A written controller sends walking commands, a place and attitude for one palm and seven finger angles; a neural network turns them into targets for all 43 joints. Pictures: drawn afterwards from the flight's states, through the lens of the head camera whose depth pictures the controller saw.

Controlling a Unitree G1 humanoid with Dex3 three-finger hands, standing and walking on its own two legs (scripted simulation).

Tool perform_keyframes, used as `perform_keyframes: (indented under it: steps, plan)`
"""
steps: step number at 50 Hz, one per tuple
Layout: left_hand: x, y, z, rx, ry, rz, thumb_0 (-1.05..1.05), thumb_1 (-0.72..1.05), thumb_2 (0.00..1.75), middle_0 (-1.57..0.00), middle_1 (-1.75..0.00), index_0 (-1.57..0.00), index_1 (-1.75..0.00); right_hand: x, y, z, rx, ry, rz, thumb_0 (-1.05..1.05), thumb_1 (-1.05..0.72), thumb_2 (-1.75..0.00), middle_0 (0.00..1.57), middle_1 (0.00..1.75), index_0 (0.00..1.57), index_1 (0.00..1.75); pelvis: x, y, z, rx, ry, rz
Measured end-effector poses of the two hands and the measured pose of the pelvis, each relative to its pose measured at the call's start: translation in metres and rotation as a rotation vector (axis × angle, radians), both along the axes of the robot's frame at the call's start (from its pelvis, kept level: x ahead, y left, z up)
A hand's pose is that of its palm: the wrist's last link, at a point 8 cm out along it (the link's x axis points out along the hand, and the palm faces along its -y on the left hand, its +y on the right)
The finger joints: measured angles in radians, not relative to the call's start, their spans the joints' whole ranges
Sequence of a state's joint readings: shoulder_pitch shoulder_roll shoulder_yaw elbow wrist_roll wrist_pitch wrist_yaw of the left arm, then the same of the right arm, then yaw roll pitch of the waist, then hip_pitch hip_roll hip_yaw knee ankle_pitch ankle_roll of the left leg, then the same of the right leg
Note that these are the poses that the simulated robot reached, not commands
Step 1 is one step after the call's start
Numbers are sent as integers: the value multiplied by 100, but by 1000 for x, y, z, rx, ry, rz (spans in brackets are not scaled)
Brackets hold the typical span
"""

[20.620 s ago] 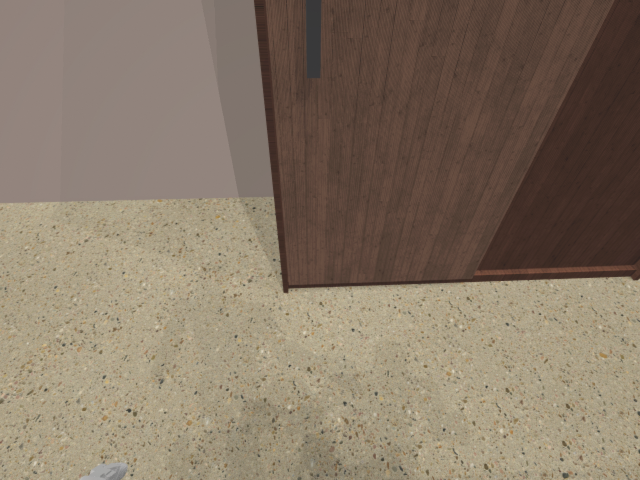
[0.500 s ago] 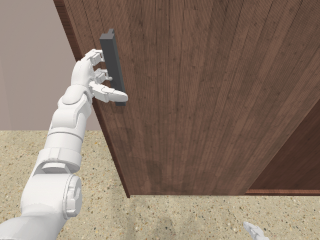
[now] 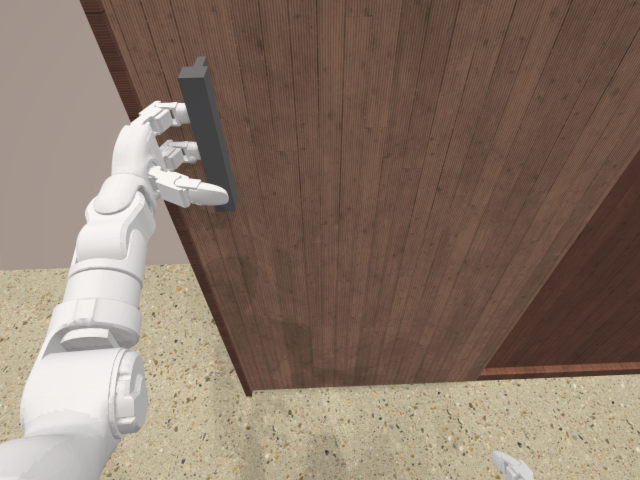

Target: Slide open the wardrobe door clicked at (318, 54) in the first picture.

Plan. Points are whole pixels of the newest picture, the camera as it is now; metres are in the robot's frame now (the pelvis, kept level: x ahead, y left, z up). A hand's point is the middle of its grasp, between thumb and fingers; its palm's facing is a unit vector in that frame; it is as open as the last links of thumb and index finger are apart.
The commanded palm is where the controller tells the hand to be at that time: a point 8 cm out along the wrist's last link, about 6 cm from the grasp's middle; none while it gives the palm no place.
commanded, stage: move the hooked fingers beside the handle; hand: left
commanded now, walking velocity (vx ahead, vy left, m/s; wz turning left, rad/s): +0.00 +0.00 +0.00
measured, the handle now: (215, 138) +0.48 +0.16 +0.19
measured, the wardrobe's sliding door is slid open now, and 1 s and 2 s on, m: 0.00 0.00 0.00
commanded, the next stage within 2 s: feel for the door with the fingertips in 1.66 s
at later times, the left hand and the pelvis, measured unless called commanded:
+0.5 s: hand (170, 161) +0.43 +0.20 +0.20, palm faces +0.07 -1.00 -0.01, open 14.0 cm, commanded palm +0.40 +0.25 +0.20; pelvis +0.01 +0.00 +0.00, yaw +0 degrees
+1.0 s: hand (152, 166) +0.42 +0.22 +0.20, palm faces +0.07 -1.00 -0.02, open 14.0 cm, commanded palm +0.39 +0.26 +0.20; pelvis +0.01 +0.01 +0.00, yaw +1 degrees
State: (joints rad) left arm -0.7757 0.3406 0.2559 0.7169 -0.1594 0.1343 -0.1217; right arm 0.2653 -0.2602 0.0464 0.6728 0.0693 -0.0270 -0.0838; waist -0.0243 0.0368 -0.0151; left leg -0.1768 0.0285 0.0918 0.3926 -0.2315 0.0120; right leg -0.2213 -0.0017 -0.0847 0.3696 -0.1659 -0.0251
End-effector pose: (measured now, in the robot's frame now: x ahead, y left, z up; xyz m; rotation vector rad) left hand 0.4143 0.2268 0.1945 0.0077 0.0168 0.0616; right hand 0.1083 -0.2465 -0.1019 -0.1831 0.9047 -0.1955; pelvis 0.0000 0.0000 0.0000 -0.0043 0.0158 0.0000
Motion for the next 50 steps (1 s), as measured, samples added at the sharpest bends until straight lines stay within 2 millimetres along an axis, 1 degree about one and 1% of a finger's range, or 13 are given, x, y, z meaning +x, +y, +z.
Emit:
perform_keyframes:
  steps: [6, 12, 22, 29, 36, 43, 50]
  plan:
    - [-3, 9, 1, 0, -11, 14, -2, -50, 30, -35, -122, -36, -122, 1, -2, 1, -3, -3, 1, 1, -91, -89, 20, 30, 20, 30, 1, 0, 0, 0, 2, 1]
    - [-5, 17, 0, 7, -6, 18, -2, -50, 30, -32, -121, -33, -121, 8, -1, 2, -5, -10, 14, 1, -91, -89, 20, 30, 20, 30, 4, 1, 0, -2, 2, 7]
    - [-7, 20, 3, 0, -21, 6, -2, -50, 30, -31, -120, -31, -120, 29, 8, 4, 7, -43, 41, 1, -91, -89, 20, 30, 20, 30, 11, 4, 0, -3, 4, 10]
    - [-12, 30, 3, 7, -21, 21, -2, -50, 30, -30, -120, -30, -120, 44, 14, 8, 15, -70, 55, 1, -91, -89, 20, 30, 20, 30, 15, 5, 0, -3, 0, 8]
    - [-18, 37, 4, 4, -22, 17, -2, -50, 30, -30, -120, -30, -120, 54, 17, 10, 12, -79, 74, 1, -91, -89, 20, 30, 20, 30, 17, 6, 0, -4, -4, 15]
    - [-21, 40, 5, 8, -19, 14, -2, -50, 30, -30, -120, -30, -120, 59, 19, 11, 8, -87, 83, 1, -91, -89, 20, 30, 20, 30, 16, 7, 0, -5, -6, 21]
    - [-20, 41, 5, 9, -10, 11, -2, -50, 30, -30, -120, -30, -120, 55, 19, 11, 7, -84, 79, 1, -91, -89, 20, 30, 20, 30, 14, 8, 0, -5, -6, 22]
